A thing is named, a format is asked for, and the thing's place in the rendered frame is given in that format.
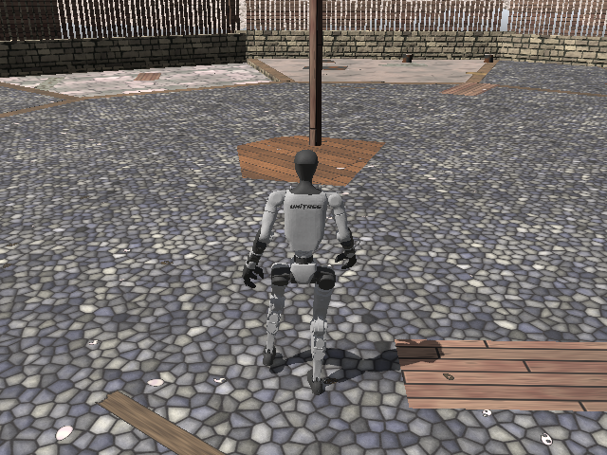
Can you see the robot right upper arm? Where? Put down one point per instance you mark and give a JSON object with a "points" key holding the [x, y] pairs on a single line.
{"points": [[334, 201]]}

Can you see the robot right hand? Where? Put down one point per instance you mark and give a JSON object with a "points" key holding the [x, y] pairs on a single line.
{"points": [[351, 262]]}

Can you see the robot head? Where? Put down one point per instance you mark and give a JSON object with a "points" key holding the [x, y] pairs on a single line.
{"points": [[306, 162]]}

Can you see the robot left upper arm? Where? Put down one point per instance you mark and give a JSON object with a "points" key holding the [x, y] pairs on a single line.
{"points": [[274, 200]]}

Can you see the robot left hand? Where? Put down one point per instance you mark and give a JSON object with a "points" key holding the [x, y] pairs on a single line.
{"points": [[247, 274]]}

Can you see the right robot thigh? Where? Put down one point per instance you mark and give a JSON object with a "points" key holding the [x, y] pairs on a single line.
{"points": [[325, 282]]}

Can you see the robot left forearm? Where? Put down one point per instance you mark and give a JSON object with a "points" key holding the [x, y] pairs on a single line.
{"points": [[256, 252]]}

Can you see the robot right forearm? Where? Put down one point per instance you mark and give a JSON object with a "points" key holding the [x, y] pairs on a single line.
{"points": [[348, 247]]}

